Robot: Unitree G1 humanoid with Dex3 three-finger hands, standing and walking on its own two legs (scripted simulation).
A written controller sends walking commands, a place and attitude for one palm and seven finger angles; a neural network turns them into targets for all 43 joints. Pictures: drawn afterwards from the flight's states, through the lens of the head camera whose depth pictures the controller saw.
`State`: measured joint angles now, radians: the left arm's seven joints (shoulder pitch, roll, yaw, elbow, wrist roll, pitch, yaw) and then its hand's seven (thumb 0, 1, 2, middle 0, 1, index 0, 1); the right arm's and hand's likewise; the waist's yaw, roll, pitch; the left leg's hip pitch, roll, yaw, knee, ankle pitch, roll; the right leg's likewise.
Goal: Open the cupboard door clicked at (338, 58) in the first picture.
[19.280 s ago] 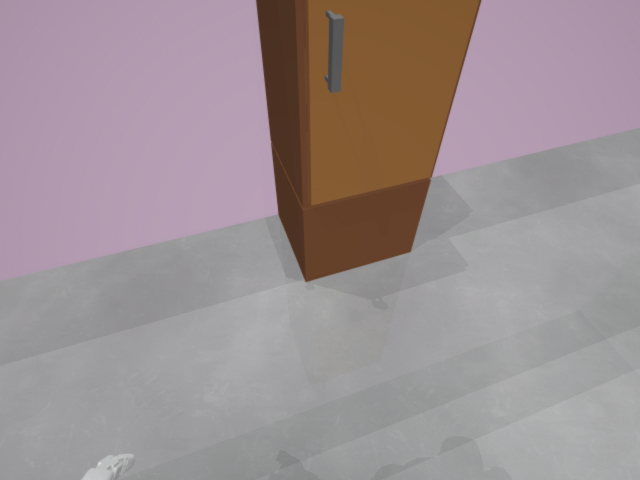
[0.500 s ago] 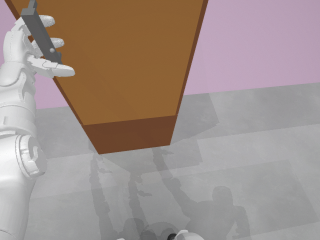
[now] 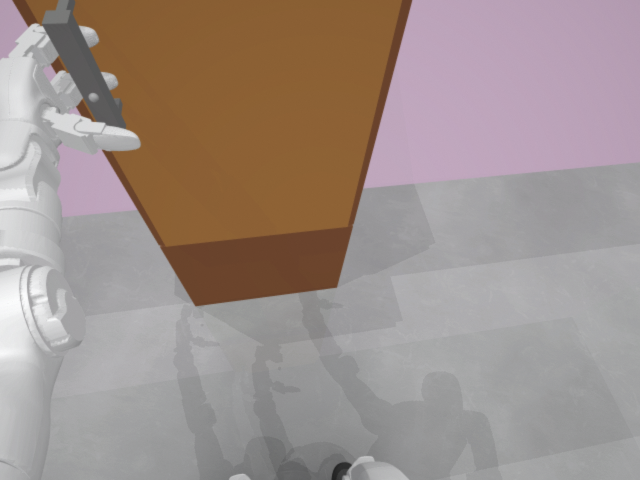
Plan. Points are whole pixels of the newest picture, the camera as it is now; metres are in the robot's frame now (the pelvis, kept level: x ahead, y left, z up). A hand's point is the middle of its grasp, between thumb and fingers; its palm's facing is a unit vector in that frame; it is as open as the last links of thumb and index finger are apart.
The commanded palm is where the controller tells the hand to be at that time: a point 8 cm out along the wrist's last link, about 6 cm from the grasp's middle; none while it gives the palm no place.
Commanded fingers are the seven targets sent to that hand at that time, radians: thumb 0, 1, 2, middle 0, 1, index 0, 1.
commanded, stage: close the thumb around the handle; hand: left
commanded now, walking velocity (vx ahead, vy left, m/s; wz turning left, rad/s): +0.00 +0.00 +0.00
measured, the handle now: (92, 71) +0.59 +0.22 +0.14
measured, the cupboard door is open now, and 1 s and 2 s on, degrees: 0 2 29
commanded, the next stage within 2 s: pull the door open along its arc in 0.66 s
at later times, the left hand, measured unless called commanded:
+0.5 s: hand (91, 96) +0.53 +0.21 +0.15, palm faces +0.05 -1.00 +0.00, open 6.8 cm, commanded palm +0.50 +0.25 +0.14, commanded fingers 0.00 0.90 0.90 -0.40 -1.35 -0.40 -1.35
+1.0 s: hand (104, 104) +0.52 +0.19 +0.15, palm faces +0.05 -1.00 +0.00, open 6.1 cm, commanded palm +0.47 +0.24 +0.14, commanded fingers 0.00 0.90 0.90 -0.40 -1.35 -0.40 -1.35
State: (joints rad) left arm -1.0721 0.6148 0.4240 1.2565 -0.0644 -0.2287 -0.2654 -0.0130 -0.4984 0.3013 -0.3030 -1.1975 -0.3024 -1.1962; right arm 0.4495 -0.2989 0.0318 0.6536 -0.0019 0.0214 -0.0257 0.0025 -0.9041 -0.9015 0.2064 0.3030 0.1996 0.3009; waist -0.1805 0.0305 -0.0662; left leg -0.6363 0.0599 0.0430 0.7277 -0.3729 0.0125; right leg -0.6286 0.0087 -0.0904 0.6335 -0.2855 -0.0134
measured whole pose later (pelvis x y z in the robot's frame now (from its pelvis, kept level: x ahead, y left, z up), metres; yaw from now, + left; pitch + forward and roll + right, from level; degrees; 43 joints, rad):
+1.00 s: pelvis +0.00 +0.00 +0.00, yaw -1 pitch +15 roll -2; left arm -0.95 0.54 0.44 1.13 -0.09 -0.23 -0.23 0.00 0.69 0.81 -0.32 -1.32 -0.31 -1.31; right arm 0.46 -0.29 0.03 0.63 0.00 0.03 -0.01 0.00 -0.90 -0.90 0.21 0.30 0.20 0.30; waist -0.16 0.04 -0.09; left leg -0.60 0.06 0.07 0.71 -0.38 0.01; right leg -0.61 0.01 -0.06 0.63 -0.29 -0.01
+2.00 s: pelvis +0.00 -0.03 +0.02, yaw +1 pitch +2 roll +0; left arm -0.30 -0.04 0.08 0.25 -0.03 0.01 0.48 -0.01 0.70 0.74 -0.34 -1.35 -0.34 -1.33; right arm 0.31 -0.24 -0.03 0.70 -0.02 0.00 -0.03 0.01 -0.91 -0.90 0.20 0.30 0.20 0.30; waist 0.00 0.06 -0.06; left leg -0.26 0.05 0.05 0.52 -0.30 -0.02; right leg -0.29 0.01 -0.08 0.53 -0.27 -0.04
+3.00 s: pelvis -0.01 -0.02 +0.02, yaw +3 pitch -3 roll +0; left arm -0.11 -0.12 -0.23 -0.03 0.05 0.21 0.63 -0.01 -0.47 0.31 -0.26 -0.90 -0.26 -0.89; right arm 0.13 -0.17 0.01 0.67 -0.04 0.08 0.00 0.01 -0.91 -0.90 0.20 0.30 0.20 0.30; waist 0.02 0.05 0.00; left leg -0.19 0.03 0.01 0.54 -0.31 -0.02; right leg -0.20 -0.01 -0.12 0.52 -0.27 -0.04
